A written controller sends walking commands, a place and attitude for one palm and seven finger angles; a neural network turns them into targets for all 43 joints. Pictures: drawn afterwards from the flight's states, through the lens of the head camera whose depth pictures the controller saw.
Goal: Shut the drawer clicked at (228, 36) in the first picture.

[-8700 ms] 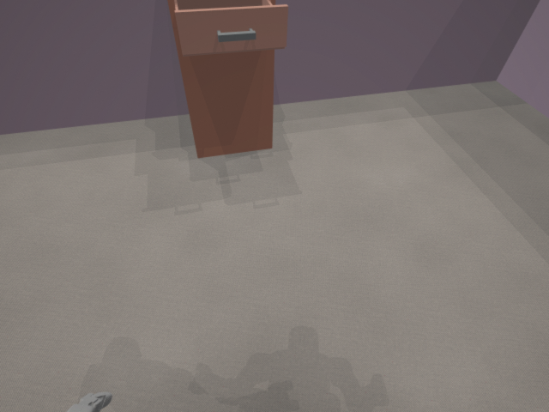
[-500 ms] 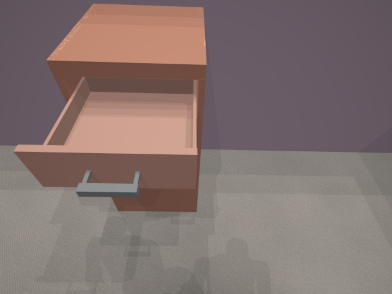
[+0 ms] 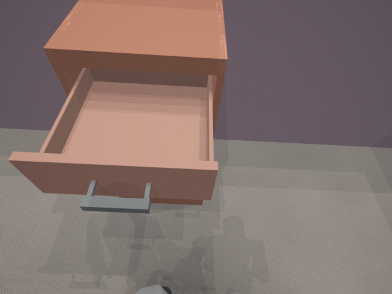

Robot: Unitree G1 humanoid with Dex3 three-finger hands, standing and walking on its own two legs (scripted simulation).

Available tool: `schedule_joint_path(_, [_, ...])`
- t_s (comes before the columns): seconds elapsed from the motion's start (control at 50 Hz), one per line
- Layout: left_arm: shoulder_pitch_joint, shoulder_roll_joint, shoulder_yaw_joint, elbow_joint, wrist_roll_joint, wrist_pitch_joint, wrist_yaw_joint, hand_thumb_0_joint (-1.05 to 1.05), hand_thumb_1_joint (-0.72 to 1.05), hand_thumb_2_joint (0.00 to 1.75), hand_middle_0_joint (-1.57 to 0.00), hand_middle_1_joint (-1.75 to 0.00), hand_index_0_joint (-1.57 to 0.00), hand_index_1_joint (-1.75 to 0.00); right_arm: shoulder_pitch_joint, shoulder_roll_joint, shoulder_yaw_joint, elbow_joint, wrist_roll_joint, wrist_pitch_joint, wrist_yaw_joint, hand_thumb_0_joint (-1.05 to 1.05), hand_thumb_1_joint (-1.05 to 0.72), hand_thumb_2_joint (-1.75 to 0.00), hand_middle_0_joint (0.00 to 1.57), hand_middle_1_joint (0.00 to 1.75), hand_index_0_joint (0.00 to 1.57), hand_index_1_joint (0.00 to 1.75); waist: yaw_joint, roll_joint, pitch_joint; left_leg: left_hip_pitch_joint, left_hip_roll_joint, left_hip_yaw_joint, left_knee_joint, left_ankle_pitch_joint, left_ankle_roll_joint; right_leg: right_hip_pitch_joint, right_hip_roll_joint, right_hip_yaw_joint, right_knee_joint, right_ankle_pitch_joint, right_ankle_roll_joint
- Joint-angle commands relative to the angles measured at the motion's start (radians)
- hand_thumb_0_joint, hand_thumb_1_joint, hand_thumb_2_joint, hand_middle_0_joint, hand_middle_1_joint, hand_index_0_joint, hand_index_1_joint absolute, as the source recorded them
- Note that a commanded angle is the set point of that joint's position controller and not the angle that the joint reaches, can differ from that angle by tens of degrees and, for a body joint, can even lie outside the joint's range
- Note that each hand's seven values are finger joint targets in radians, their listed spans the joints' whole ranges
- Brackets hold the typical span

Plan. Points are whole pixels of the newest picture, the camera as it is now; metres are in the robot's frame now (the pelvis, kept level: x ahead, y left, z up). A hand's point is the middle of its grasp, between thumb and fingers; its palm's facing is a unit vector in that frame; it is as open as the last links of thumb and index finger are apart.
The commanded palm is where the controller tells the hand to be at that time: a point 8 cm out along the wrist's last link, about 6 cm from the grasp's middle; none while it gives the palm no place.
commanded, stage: come to a stop and stand still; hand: left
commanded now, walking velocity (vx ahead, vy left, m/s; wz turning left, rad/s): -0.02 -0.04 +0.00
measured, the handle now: (118, 195) +0.29 +0.19 +0.01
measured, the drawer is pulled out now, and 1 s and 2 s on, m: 0.28 0.28 0.28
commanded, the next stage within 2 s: look again from close up in 0.80 s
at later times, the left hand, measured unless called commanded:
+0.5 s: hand out of the picture -0.03 +0.11 -0.17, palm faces +0.06 -0.98 -0.17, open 7.3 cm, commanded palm none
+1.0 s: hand out of the picture -0.10 +0.10 -0.17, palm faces +0.02 -0.99 -0.15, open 7.4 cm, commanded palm none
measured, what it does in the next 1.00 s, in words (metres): steps on the spot: right foot, then left foot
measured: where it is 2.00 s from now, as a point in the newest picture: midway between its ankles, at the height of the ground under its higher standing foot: outside the picture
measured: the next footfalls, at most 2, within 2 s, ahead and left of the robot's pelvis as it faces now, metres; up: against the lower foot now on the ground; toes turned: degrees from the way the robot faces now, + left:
right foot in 0.16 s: +0.00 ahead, -0.14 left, +0.00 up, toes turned -1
left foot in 0.42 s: -0.01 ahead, +0.06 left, +0.00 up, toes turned -1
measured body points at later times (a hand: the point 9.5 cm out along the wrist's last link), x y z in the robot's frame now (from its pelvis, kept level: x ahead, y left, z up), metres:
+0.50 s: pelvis -0.05 -0.06 +0.00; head -0.06 -0.05 +0.45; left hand -0.04 +0.16 -0.16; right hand -0.05 -0.28 -0.15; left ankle -0.05 +0.05 -0.73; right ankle -0.04 -0.14 -0.73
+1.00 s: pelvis -0.06 -0.06 +0.00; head -0.05 -0.05 +0.45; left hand -0.10 +0.15 -0.16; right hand -0.09 -0.26 -0.16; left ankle -0.05 +0.05 -0.73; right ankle -0.04 -0.14 -0.73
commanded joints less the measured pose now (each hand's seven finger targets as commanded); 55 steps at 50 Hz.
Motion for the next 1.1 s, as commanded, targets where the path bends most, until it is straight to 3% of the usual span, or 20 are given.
schedule_joint_path(0.0, [0.097,0.037,0.022,-0.068,0.001,0.007,-0.005,0.0,0.9,0.9,-0.2,-0.3,-0.2,-0.3,0.12,-0.192,-0.06,-0.02,-0.006,0.006,-0.016,0.0,-0.9,-0.9,0.2,0.3,0.2,0.3,-0.032,0.14,-0.244,0.252,0.295,-0.217,-0.099,0.588,0.183,-0.084,-0.02,0.032,0.077,0.017,0.012])
schedule_joint_path(0.06, [0.124,0.026,0.022,-0.073,0.001,0.005,-0.011,0.0,0.9,0.9,-0.2,-0.3,-0.2,-0.3,0.054,-0.182,-0.063,-0.035,-0.015,0.021,0.0,0.0,-0.9,-0.9,0.2,0.3,0.2,0.3,-0.003,0.192,-0.187,0.086,0.245,-0.194,-0.122,0.238,0.128,0.071,-0.026,-0.013,-0.178,0.09,-0.005])
schedule_joint_path(0.1, [0.205,0.049,0.027,-0.049,0.009,-0.003,-0.009,0.0,0.9,0.9,-0.2,-0.3,-0.2,-0.3,0.032,-0.154,-0.061,-0.048,-0.007,0.037,0.015,0.0,-0.9,-0.9,0.2,0.3,0.2,0.3,0.036,0.077,-0.145,-0.073,0.147,-0.14,-0.056,-0.122,0.052,0.205,-0.025,-0.021,-0.431,0.262,-0.009])
schedule_joint_path(0.12, [0.189,0.118,0.032,-0.064,0.022,-0.011,-0.004,0.0,0.9,0.9,-0.2,-0.3,-0.2,-0.3,0.047,-0.091,-0.054,-0.063,0.002,0.05,0.023,0.0,-0.9,-0.9,0.2,0.3,0.2,0.3,0.026,-0.154,-0.08,-0.166,0.02,-0.068,0.105,-0.304,-0.015,0.148,-0.168,0.194,-0.619,0.147,-0.054])
schedule_joint_path(0.14, [0.108,0.18,0.034,-0.098,0.021,-0.011,0.001,0.0,0.9,0.9,-0.2,-0.3,-0.2,-0.3,0.011,-0.055,-0.051,-0.093,0.004,0.064,0.033,0.0,-0.9,-0.9,0.2,0.3,0.2,0.3,0.023,-0.295,0.0,-0.178,-0.045,-0.052,0.29,-0.354,-0.043,-0.04,-0.324,0.374,-0.753,-0.016,-0.122])
schedule_joint_path(0.16, [0.029,0.185,0.027,-0.128,0.017,-0.013,0.003,0.0,0.9,0.9,-0.2,-0.3,-0.2,-0.3,0.0,-0.083,-0.055,-0.096,0.0,0.069,0.041,0.0,-0.9,-0.9,0.2,0.3,0.2,0.3,0.008,-0.216,0.01,-0.119,-0.024,-0.122,0.416,-0.331,-0.03,-0.17,-0.332,0.355,-0.774,-0.131,-0.166])
schedule_joint_path(0.18, [-0.032,0.164,0.028,-0.145,0.019,-0.019,0.007,0.0,0.9,0.9,-0.2,-0.3,-0.2,-0.3,0.03,-0.076,-0.057,-0.081,-0.002,0.074,0.046,0.0,-0.9,-0.9,0.2,0.3,0.2,0.3,-0.026,-0.169,0.004,-0.103,-0.034,-0.126,0.473,-0.283,-0.029,-0.185,-0.289,0.308,-0.763,-0.084,-0.16])
schedule_joint_path(0.22, [-0.053,0.13,0.02,-0.139,0.01,-0.038,0.007,0.0,0.9,0.9,-0.2,-0.3,-0.2,-0.3,0.082,-0.083,-0.052,-0.041,-0.005,0.063,0.046,0.0,-0.9,-0.9,0.2,0.3,0.2,0.3,-0.045,-0.176,-0.006,-0.12,-0.027,-0.11,0.502,-0.225,-0.032,-0.072,-0.22,0.209,-0.677,0.196,-0.148])
schedule_joint_path(0.3, [0.039,0.143,0.021,-0.104,0.01,-0.047,0.002,0.0,0.9,0.9,-0.2,-0.3,-0.2,-0.3,0.095,-0.051,-0.035,-0.022,0.005,0.037,0.039,0.0,-0.9,-0.9,0.2,0.3,0.2,0.3,-0.003,-0.112,-0.073,-0.038,-0.04,-0.049,0.195,-0.266,-0.047,0.119,-0.212,0.168,-0.571,0.478,-0.183])
schedule_joint_path(0.36, [0.047,0.125,0.012,-0.064,-0.01,-0.046,-0.002,0.0,0.9,0.9,-0.2,-0.3,-0.2,-0.3,0.174,-0.034,-0.013,0.028,0.007,0.017,0.024,0.0,-0.9,-0.9,0.2,0.3,0.2,0.3,-0.026,-0.006,-0.092,0.181,-0.033,-0.087,-0.119,-0.051,-0.033,0.074,-0.147,0.149,-0.517,0.402,-0.114])
schedule_joint_path(0.4, [0.083,0.07,-0.001,-0.051,-0.016,-0.045,-0.006,0.0,0.9,0.9,-0.2,-0.3,-0.2,-0.3,0.158,-0.086,-0.009,0.034,0.0,-0.002,0.016,0.0,-0.9,-0.9,0.2,0.3,0.2,0.3,0.012,0.128,-0.065,0.136,0.099,-0.231,-0.169,0.045,0.026,0.079,-0.064,0.104,-0.517,0.34,-0.053])
schedule_joint_path(0.42, [0.079,0.064,-0.005,-0.038,-0.013,-0.048,-0.005,0.0,0.9,0.9,-0.2,-0.3,-0.2,-0.3,0.142,-0.089,-0.003,0.035,-0.001,0.001,0.016,0.0,-0.9,-0.9,0.2,0.3,0.2,0.3,0.017,0.088,-0.045,0.068,0.104,-0.221,-0.164,-0.018,0.028,0.13,-0.062,0.102,-0.554,0.334,-0.04])
schedule_joint_path(0.5, [0.092,0.08,-0.011,0.021,-0.012,-0.052,-0.007,0.0,0.9,0.9,-0.2,-0.3,-0.2,-0.3,0.172,-0.06,0.013,0.082,0.003,0.0,0.016,0.0,-0.9,-0.9,0.2,0.3,0.2,0.3,0.009,0.126,-0.026,0.047,0.055,-0.189,-0.211,-0.128,0.005,0.184,-0.079,0.11,-0.6,0.32,-0.048])
schedule_joint_path(0.68, [0.114,0.066,-0.015,0.061,-0.009,-0.059,-0.004,0.0,0.9,0.9,-0.2,-0.3,-0.2,-0.3,0.264,-0.039,0.017,0.122,0.003,0.012,0.016,0.0,-0.9,-0.9,0.2,0.3,0.2,0.3,-0.019,-0.024,0.005,0.101,0.021,-0.143,-0.186,-0.157,-0.006,0.085,-0.093,0.119,-0.687,0.126,-0.044])
schedule_joint_path(0.86, [0.163,0.033,-0.016,0.081,-0.011,-0.065,0.0,0.0,0.9,0.9,-0.2,-0.3,-0.2,-0.3,0.311,-0.008,0.024,0.136,0.0,0.003,0.014,0.0,-0.9,-0.9,0.2,0.3,0.2,0.3,-0.017,0.024,0.005,0.082,0.016,-0.146,-0.178,-0.131,-0.004,0.075,-0.091,0.117,-0.652,0.168,-0.052])
schedule_joint_path(0.88, [0.097,0.231,-0.031,-0.009,0.004,-0.074,0.007,0.0,0.9,0.9,-0.2,-0.3,-0.2,-0.3,0.163,-0.147,-0.015,-0.013,-0.022,0.019,0.028,0.0,-0.9,-0.9,0.2,0.3,0.2,0.3,-0.059,0.055,0.175,0.053,-0.037,-0.179,-0.146,-0.078,0.005,-0.053,-0.043,0.118,-0.556,0.202,-0.061])
schedule_joint_path(0.9, [0.114,0.161,-0.013,0.008,-0.002,-0.069,0.012,0.0,0.9,0.9,-0.2,-0.3,-0.2,-0.3,0.183,-0.112,-0.031,-0.007,-0.014,-0.003,0.016,0.0,-0.9,-0.9,0.2,0.3,0.2,0.3,-0.021,0.152,-0.008,0.049,0.036,-0.178,-0.064,-0.211,0.009,-0.025,-0.11,0.121,-0.54,0.07,-0.074])
schedule_joint_path(0.96, [0.136,0.113,-0.021,0.002,-0.002,-0.071,0.018,0.0,0.9,0.9,-0.2,-0.3,-0.2,-0.3,0.255,-0.04,-0.019,0.009,-0.004,0.006,0.014,0.0,-0.9,-0.9,0.2,0.3,0.2,0.3,-0.047,0.032,-0.162,0.067,-0.015,-0.136,0.068,-0.189,-0.005,0.017,-0.165,0.218,-0.619,0.02,-0.089])
schedule_joint_path(1.0, [0.093,0.114,-0.017,-0.01,-0.004,-0.07,0.021,0.0,0.9,0.9,-0.2,-0.3,-0.2,-0.3,0.282,-0.04,-0.017,0.014,-0.005,0.009,0.019,0.0,-0.9,-0.9,0.2,0.3,0.2,0.3,-0.058,-0.091,-0.121,0.058,-0.016,-0.113,0.095,-0.164,-0.005,-0.017,-0.184,0.226,-0.646,-0.015,-0.098])
schedule_joint_path(1.08, [0.09,0.085,-0.024,-0.011,-0.003,-0.067,0.021,0.0,0.9,0.9,-0.2,-0.3,-0.2,-0.3,0.272,-0.051,-0.004,0.029,-0.004,-0.008,0.02,0.0,-0.9,-0.9,0.2,0.3,0.2,0.3,-0.038,0.045,-0.029,0.046,0.035,-0.163,-0.043,-0.083,0.008,-0.01,-0.1,0.121,-0.533,0.197,-0.075])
